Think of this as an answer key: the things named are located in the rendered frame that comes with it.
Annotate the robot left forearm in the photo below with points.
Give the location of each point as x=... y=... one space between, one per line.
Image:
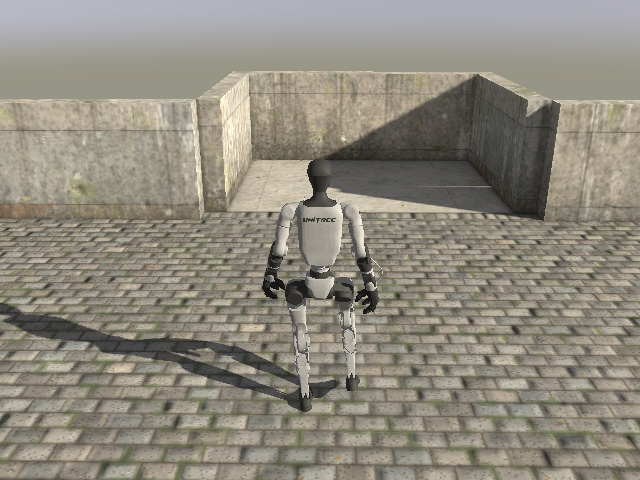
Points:
x=273 y=265

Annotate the right robot upper arm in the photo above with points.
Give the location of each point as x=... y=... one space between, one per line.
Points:
x=351 y=212

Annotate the left robot upper arm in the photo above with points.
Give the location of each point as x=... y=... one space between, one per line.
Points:
x=288 y=212

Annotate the robot right hand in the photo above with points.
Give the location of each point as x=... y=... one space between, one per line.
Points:
x=373 y=299

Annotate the robot right forearm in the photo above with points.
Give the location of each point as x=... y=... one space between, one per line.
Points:
x=366 y=271

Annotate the right robot thigh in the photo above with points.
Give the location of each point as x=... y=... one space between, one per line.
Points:
x=343 y=290

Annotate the left robot shin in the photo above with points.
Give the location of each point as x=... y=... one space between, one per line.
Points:
x=302 y=367

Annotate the robot left hand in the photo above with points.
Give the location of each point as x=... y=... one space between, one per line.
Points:
x=275 y=285

